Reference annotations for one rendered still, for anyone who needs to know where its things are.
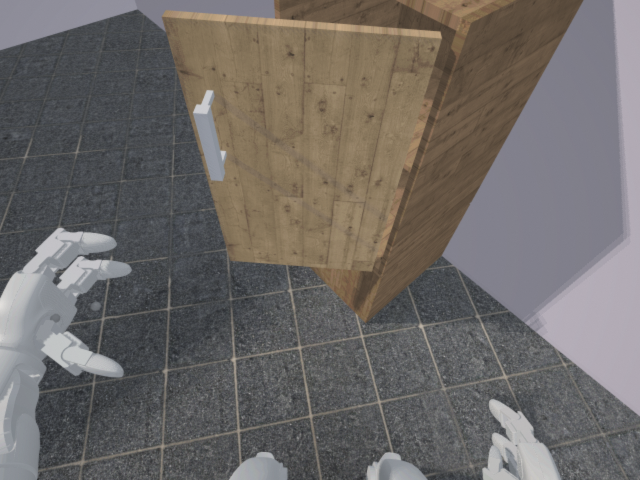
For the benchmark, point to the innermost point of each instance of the robot right shin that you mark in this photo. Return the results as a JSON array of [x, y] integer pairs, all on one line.
[[389, 455]]

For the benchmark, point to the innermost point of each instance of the left robot hand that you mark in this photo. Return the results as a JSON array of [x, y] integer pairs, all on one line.
[[30, 298]]

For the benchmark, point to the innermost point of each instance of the right robot hand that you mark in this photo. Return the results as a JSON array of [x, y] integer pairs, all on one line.
[[529, 460]]

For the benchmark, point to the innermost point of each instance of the handle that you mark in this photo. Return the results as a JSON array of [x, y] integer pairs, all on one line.
[[215, 158]]

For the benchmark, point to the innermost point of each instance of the right robot thigh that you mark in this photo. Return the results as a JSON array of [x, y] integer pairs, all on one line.
[[392, 469]]

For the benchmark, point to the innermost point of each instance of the robot left forearm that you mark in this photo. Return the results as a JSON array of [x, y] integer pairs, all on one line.
[[20, 375]]

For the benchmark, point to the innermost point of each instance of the cupboard door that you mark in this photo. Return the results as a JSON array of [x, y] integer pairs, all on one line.
[[316, 120]]

